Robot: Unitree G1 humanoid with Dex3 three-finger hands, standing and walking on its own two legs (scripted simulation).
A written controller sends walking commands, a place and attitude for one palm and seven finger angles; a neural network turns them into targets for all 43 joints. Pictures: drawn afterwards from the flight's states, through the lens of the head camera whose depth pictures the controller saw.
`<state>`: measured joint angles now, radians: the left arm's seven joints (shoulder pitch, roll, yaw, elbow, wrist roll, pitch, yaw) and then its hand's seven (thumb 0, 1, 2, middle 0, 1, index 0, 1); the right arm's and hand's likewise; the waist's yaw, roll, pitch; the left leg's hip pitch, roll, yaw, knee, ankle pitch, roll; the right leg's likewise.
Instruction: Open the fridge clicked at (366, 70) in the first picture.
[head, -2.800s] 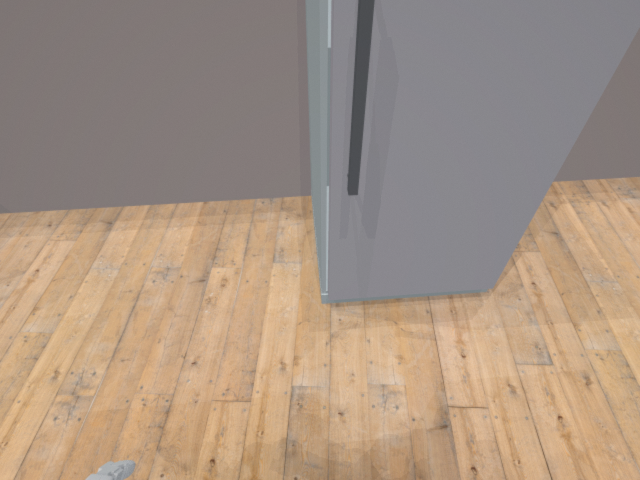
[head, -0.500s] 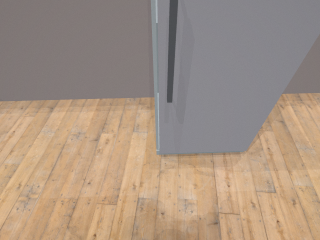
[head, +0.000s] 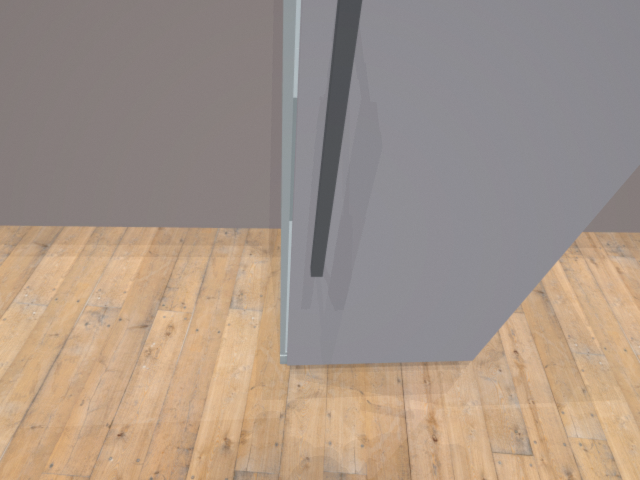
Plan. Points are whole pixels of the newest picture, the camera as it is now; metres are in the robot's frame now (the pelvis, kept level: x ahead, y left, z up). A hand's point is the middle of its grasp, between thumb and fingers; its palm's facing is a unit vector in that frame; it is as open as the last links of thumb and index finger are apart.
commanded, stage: come to a stop and stand still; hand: left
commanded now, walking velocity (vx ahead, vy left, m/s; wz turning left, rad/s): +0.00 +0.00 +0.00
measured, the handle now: (327, 162) +0.52 +0.04 +0.12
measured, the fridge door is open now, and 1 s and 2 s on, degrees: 0 0 0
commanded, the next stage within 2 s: look again from close up in 1.76 s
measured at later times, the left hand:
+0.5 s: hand out of the picture +0.12 +0.11 -0.15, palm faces +0.06 -0.96 -0.28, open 7.3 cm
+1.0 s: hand out of the picture -0.01 +0.19 -0.17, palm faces +0.13 -0.98 -0.15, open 7.3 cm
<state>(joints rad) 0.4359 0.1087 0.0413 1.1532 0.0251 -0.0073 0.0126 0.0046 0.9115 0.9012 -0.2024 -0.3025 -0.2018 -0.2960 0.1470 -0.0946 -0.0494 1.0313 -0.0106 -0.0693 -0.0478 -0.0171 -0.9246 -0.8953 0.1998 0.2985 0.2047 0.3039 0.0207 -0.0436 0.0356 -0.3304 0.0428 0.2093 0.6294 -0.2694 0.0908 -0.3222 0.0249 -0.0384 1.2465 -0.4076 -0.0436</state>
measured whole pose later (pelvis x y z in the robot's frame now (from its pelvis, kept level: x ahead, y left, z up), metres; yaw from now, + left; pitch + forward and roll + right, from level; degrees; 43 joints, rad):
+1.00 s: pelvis +0.01 +0.00 +0.02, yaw +3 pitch -1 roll -3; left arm 0.32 0.22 0.07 1.08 0.03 0.05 0.00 0.00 0.91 0.90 -0.20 -0.30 -0.20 -0.30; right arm 0.32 -0.12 -0.01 1.05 -0.03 0.01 -0.03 0.00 -0.90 -0.90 0.20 0.30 0.20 0.30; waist 0.01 -0.05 -0.03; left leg -0.13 0.02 0.03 0.40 -0.26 0.03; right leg -0.46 -0.01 0.02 0.94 -0.28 0.04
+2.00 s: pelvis +0.01 -0.01 +0.01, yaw +1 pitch -2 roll +0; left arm 0.29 0.19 0.02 1.07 0.02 0.00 0.05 0.00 0.92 0.90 -0.20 -0.30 -0.20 -0.30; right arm 0.18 -0.21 -0.04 0.98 -0.01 0.01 -0.01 0.00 -0.91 -0.90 0.19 0.30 0.20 0.30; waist 0.02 -0.01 0.07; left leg -0.22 0.01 0.08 0.58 -0.33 0.03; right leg -0.25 -0.07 -0.03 0.57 -0.29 0.04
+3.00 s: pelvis +0.03 -0.03 +0.01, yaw +1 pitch +0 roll +1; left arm 0.26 0.15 -0.01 1.11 0.01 -0.02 0.03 0.01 0.92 0.90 -0.20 -0.30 -0.20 -0.30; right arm 0.25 -0.17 0.00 1.11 -0.02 -0.02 -0.03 0.00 -0.91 -0.90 0.20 0.30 0.20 0.30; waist 0.00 0.01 0.04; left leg -0.16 0.01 0.07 0.47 -0.31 0.00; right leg -0.21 -0.03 0.02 0.52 -0.30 0.02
